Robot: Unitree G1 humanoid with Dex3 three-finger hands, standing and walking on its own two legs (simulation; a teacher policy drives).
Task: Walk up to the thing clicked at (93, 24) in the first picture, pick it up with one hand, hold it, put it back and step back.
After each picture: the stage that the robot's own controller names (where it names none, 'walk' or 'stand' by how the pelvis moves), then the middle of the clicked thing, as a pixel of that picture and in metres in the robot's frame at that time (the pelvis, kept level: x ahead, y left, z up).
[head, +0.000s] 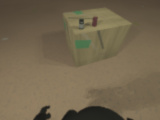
stand; (94, 21) +1.19 -0.01 +0.00
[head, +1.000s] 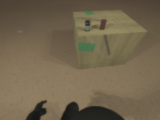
walk; (102, 24) +1.08 -0.07 +0.01
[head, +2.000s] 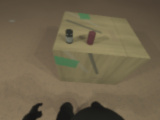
walk; (91, 38) +0.69 +0.03 +0.03
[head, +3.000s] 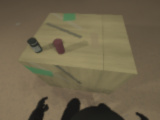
walk; (59, 46) +0.51 +0.27 +0.04
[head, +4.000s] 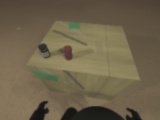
stand; (68, 53) +0.50 +0.21 +0.01
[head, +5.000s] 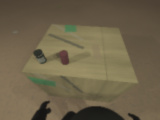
stand; (64, 57) +0.46 +0.22 +0.00
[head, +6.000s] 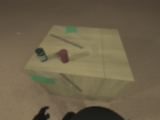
stand; (64, 56) +0.49 +0.24 -0.01
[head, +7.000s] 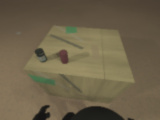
stand; (64, 57) +0.48 +0.24 -0.01
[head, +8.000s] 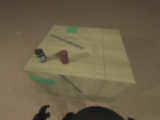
stand; (64, 57) +0.48 +0.24 -0.01
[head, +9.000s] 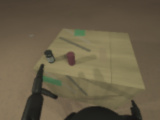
rise first; (71, 58) +0.48 +0.21 +0.00
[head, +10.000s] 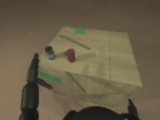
go down; (71, 55) +0.51 +0.20 +0.00
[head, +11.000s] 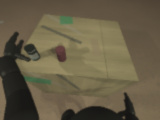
go down; (61, 54) +0.46 +0.20 +0.02
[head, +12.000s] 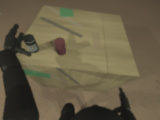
close in; (60, 47) +0.50 +0.20 +0.04
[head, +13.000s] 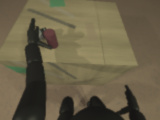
close in; (51, 39) +0.52 +0.22 +0.08
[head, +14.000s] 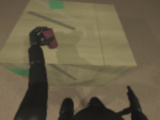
lift; (50, 38) +0.53 +0.23 +0.08
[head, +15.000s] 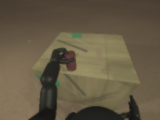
lift; (70, 61) +0.34 +0.14 +0.16
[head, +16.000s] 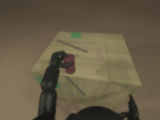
hold; (69, 64) +0.33 +0.15 +0.13
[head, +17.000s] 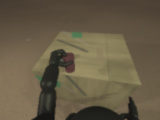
hold; (69, 62) +0.33 +0.15 +0.15
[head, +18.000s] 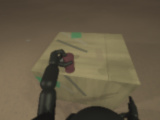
hold; (69, 63) +0.33 +0.15 +0.14
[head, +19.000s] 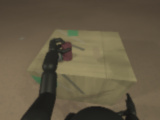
crouch; (67, 51) +0.42 +0.16 +0.16
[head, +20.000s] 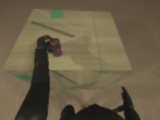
lower; (56, 47) +0.50 +0.19 +0.05
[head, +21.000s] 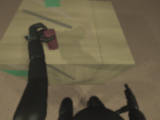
lower; (51, 39) +0.52 +0.20 +0.08
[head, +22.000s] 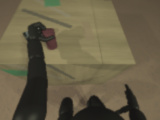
lower; (50, 39) +0.52 +0.21 +0.09
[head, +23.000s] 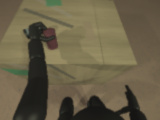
lower; (51, 39) +0.51 +0.21 +0.09
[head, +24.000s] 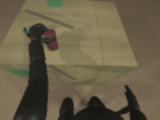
loosen; (51, 40) +0.51 +0.21 +0.08
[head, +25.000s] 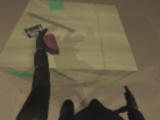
withdraw; (51, 44) +0.48 +0.22 +0.07
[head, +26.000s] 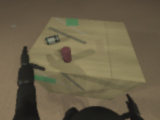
sink last; (66, 55) +0.45 +0.19 +0.04
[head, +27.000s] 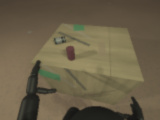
stand; (70, 53) +0.50 +0.21 +0.03
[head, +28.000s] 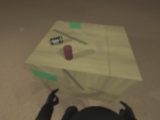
stand; (68, 53) +0.49 +0.20 +0.04
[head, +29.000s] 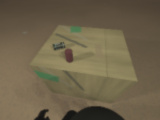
stand; (69, 55) +0.51 +0.20 +0.00
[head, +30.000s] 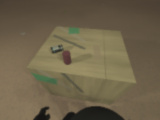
stand; (67, 58) +0.49 +0.22 -0.01
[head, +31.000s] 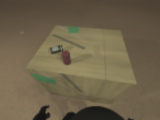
stand; (66, 58) +0.47 +0.22 -0.01
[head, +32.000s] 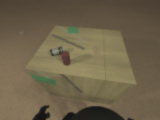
stand; (66, 58) +0.47 +0.22 -0.01
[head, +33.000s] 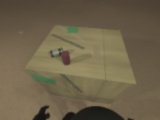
stand; (66, 58) +0.47 +0.22 -0.01
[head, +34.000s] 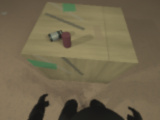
walk; (66, 40) +0.55 +0.20 +0.01
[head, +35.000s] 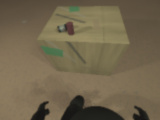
walk; (70, 28) +0.78 +0.26 +0.02
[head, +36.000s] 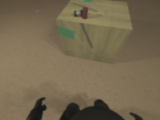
stand; (84, 13) +1.10 +0.13 +0.02
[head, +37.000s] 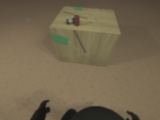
stand; (76, 20) +1.08 +0.22 +0.00
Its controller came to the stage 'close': yes
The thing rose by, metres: 0.18
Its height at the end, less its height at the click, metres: +0.00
